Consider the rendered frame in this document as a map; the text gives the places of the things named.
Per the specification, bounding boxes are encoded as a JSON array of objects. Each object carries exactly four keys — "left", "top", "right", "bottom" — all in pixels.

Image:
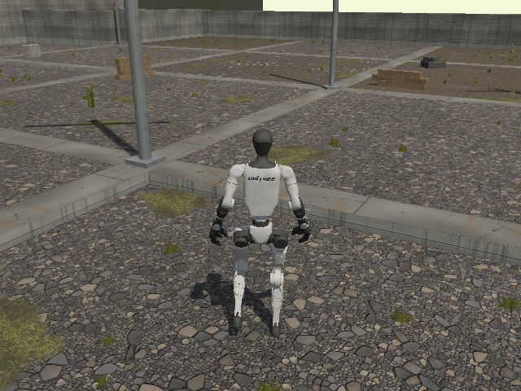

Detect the robot right hand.
[{"left": 291, "top": 226, "right": 311, "bottom": 243}]

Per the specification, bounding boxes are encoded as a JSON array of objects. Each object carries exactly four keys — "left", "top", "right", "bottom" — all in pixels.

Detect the robot left hand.
[{"left": 209, "top": 227, "right": 228, "bottom": 246}]

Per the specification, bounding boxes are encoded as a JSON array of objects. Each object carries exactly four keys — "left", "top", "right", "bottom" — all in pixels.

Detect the right robot upper arm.
[{"left": 279, "top": 165, "right": 302, "bottom": 211}]

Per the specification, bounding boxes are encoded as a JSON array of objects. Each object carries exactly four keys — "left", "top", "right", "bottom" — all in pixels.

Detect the left robot upper arm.
[{"left": 221, "top": 164, "right": 245, "bottom": 209}]

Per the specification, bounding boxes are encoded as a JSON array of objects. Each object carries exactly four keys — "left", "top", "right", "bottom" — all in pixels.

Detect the robot right shin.
[{"left": 271, "top": 273, "right": 284, "bottom": 327}]

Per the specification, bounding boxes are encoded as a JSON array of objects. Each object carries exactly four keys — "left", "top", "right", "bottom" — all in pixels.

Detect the right robot thigh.
[{"left": 270, "top": 228, "right": 288, "bottom": 288}]

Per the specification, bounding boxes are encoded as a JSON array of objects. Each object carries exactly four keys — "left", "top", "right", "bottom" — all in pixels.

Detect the robot right forearm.
[{"left": 293, "top": 197, "right": 309, "bottom": 229}]

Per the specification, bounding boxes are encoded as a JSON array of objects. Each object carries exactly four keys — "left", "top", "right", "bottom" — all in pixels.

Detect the robot left forearm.
[{"left": 212, "top": 196, "right": 229, "bottom": 231}]

